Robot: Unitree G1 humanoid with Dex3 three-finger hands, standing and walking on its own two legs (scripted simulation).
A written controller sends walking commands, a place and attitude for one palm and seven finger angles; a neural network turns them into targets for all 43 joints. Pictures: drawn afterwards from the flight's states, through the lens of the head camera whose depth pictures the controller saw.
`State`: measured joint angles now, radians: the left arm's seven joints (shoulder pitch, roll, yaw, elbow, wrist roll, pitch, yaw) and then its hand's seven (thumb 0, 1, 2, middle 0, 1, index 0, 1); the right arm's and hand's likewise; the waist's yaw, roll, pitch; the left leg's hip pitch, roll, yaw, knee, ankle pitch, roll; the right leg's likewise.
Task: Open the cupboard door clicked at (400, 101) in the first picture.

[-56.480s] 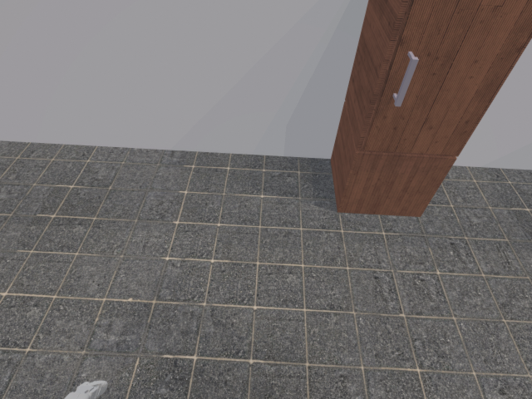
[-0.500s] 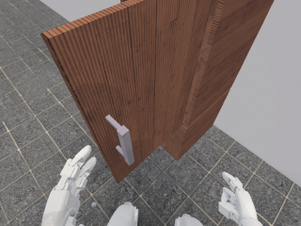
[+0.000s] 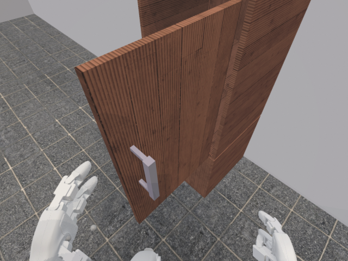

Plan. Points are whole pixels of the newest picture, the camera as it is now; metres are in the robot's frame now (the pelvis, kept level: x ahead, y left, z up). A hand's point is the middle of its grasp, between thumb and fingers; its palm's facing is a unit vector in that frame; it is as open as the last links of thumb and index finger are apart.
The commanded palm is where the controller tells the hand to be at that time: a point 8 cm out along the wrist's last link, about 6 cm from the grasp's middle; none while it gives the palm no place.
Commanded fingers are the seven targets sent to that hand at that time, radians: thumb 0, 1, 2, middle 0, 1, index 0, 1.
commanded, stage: draw the hand back to the body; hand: left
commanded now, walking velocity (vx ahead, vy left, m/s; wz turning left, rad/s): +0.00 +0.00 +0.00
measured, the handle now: (145, 174) +0.30 +0.09 +0.05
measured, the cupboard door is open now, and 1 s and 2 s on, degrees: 91 91 91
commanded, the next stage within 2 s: step back with the hand held close in 1.26 s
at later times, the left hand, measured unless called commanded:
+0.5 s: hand (43, 198) +0.19 +0.23 +0.15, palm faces +0.25 -0.89 -0.39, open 13.7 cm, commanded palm +0.15 +0.27 +0.19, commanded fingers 0.00 0.27 0.63 -0.18 -0.30 -0.18 -0.30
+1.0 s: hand out of the picture +0.23 +0.28 +0.24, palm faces +0.45 -0.80 -0.40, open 8.0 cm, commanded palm +0.18 +0.31 +0.25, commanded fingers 0.00 0.90 0.90 -0.20 -0.30 -0.20 -0.30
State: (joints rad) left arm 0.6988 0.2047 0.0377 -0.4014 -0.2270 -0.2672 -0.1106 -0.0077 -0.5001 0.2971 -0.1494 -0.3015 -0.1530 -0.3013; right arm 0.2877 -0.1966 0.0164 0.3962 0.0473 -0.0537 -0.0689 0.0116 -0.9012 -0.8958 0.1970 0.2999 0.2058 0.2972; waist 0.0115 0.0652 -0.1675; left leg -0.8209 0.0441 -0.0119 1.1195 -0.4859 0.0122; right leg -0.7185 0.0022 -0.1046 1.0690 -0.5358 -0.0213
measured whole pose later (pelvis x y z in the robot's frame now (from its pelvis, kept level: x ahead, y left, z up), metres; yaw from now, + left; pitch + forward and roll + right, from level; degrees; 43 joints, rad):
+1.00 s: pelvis +0.03 +0.02 +0.08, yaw -2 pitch -3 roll -1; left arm 0.46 0.36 0.36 -0.42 -0.07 -0.05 0.13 0.01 0.77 0.84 -0.20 -0.30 -0.21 -0.30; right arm 0.21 -0.23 0.03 0.59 0.01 -0.10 -0.08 0.01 -0.90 -0.90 0.20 0.30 0.21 0.30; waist 0.06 0.05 0.00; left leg -0.18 0.01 0.07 0.50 -0.27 0.03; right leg -0.10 -0.01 -0.03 0.44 -0.29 0.01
